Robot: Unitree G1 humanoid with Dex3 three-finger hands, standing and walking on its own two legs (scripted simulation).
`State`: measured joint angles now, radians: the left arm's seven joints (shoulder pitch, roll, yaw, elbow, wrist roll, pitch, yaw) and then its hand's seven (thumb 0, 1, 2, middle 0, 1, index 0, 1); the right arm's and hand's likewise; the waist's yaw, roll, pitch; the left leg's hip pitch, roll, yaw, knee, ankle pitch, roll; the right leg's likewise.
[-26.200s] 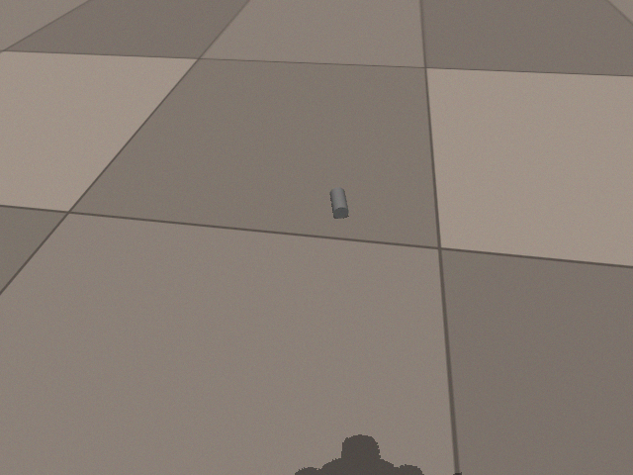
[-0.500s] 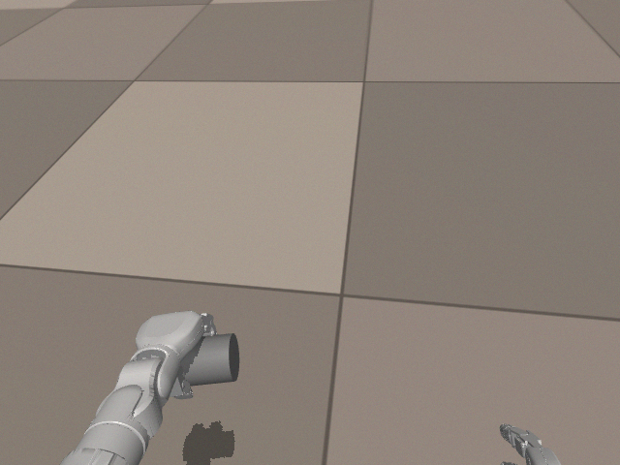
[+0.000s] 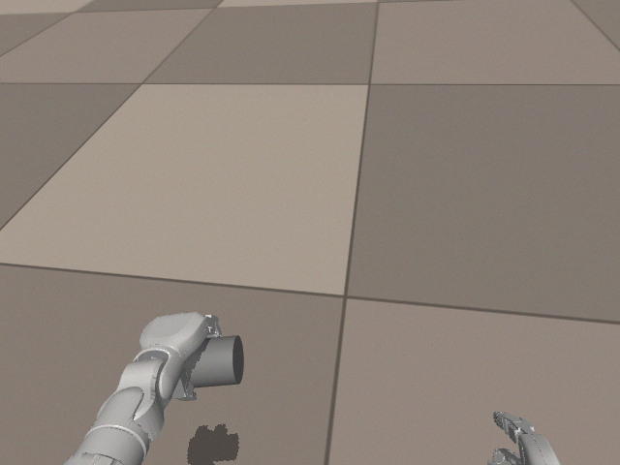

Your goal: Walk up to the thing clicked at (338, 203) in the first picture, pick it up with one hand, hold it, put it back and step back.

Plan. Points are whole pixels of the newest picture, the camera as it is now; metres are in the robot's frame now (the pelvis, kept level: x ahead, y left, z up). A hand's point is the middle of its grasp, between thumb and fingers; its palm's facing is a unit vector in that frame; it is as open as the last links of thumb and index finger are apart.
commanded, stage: hold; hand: left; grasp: from above
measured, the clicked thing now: (193, 363) +0.30 +0.21 -0.07
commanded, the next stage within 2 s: crouch in 0.36 s
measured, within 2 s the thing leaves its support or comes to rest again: neither
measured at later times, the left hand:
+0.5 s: hand (185, 363) +0.29 +0.22 -0.05, palm faces -0.47 -0.06 -0.88, open 9.9 cm
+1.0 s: hand (211, 382) +0.31 +0.22 -0.18, palm faces -0.45 +0.03 -0.89, open 9.8 cm
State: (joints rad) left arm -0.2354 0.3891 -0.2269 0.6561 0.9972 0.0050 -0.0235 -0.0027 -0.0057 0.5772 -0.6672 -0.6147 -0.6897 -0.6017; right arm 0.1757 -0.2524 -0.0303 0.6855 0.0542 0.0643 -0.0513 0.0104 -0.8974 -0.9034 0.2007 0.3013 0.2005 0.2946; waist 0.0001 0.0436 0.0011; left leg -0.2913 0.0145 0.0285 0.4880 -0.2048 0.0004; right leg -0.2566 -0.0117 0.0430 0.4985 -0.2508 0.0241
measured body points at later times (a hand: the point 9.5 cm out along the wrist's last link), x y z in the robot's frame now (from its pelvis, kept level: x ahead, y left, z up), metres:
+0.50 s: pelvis +0.00 +0.00 +0.00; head +0.01 -0.02 +0.45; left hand +0.31 +0.22 +0.00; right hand +0.14 -0.26 -0.11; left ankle +0.03 +0.12 -0.74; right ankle +0.01 -0.14 -0.74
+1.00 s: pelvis -0.02 +0.00 -0.07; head +0.07 +0.02 +0.37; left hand +0.33 +0.22 -0.13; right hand +0.07 -0.29 -0.19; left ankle +0.03 +0.12 -0.74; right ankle +0.01 -0.14 -0.74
